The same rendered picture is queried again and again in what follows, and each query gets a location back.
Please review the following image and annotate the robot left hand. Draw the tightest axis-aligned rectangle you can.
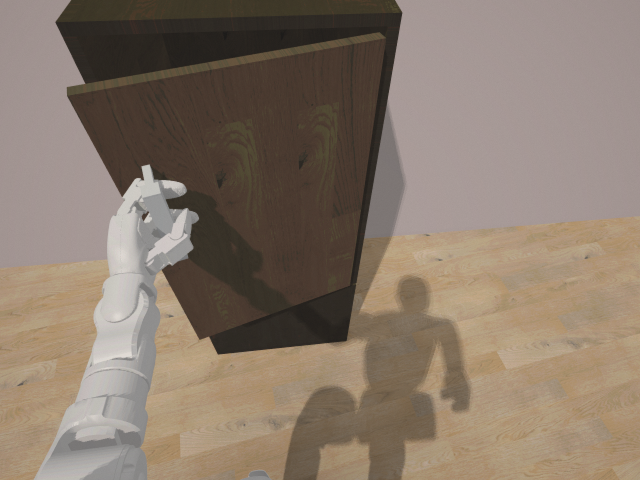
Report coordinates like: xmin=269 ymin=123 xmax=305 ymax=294
xmin=107 ymin=178 xmax=199 ymax=284

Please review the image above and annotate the left robot upper arm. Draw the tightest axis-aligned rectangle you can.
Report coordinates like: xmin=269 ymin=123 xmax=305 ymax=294
xmin=37 ymin=444 xmax=147 ymax=480

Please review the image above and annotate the robot left forearm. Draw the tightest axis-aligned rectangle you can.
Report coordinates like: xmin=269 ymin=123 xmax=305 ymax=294
xmin=34 ymin=273 xmax=160 ymax=480

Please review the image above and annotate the handle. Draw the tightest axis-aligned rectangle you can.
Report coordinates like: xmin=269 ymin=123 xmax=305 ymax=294
xmin=140 ymin=164 xmax=188 ymax=261

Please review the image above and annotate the left robot shin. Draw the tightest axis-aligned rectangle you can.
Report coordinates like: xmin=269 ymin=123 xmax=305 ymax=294
xmin=248 ymin=470 xmax=270 ymax=478

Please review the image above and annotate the cupboard door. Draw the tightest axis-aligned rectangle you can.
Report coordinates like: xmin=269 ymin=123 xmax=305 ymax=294
xmin=67 ymin=32 xmax=386 ymax=340

